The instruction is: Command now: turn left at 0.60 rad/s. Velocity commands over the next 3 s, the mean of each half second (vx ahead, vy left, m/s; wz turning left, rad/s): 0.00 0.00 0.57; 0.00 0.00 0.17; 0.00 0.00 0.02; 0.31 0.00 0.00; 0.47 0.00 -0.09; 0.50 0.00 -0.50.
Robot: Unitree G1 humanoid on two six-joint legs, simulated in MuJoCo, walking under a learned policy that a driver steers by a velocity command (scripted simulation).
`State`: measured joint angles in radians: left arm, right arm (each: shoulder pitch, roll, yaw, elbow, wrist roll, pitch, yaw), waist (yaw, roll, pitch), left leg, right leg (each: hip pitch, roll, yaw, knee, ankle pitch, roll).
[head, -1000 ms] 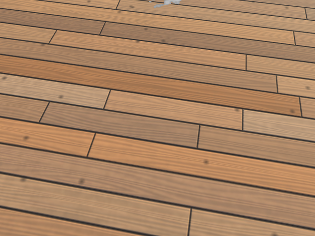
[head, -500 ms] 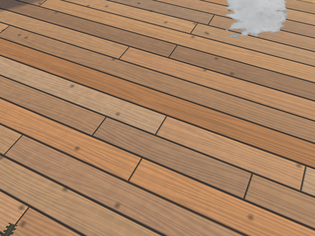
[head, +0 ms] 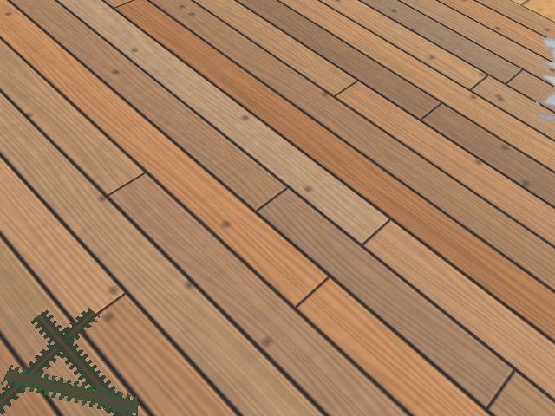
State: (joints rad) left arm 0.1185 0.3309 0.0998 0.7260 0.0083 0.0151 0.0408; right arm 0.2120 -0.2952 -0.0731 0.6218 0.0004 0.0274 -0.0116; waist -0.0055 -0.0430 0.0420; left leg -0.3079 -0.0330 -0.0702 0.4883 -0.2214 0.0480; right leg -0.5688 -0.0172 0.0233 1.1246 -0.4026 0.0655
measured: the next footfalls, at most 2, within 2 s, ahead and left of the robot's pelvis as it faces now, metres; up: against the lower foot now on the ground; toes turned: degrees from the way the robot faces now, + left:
right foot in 0.30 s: +0.08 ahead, -0.11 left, +0.00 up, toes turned +18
left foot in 0.68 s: -0.01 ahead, +0.13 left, +0.00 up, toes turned +18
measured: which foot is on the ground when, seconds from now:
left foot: down 0.00-0.30, up 0.32-0.66, down 0.68-1.00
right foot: up 0.00-0.28, down 0.30-1.00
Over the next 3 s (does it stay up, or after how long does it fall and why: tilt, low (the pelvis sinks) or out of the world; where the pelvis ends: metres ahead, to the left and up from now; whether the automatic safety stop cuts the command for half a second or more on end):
stays up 0.70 0.13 0.00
